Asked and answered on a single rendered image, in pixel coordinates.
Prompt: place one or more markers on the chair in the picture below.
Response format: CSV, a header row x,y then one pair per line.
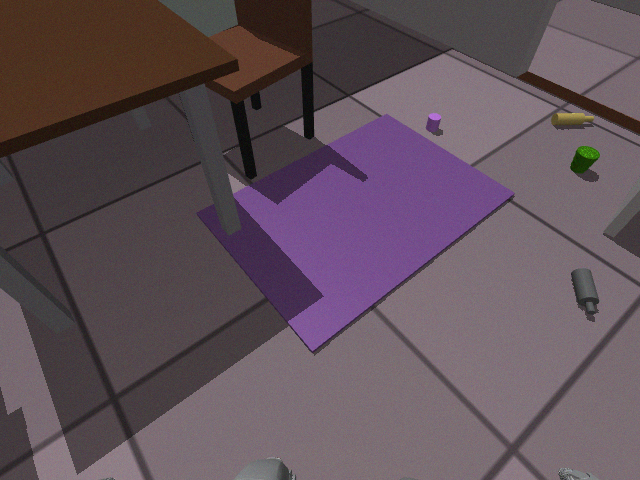
x,y
272,40

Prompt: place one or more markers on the table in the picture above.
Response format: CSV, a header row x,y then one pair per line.
x,y
68,64

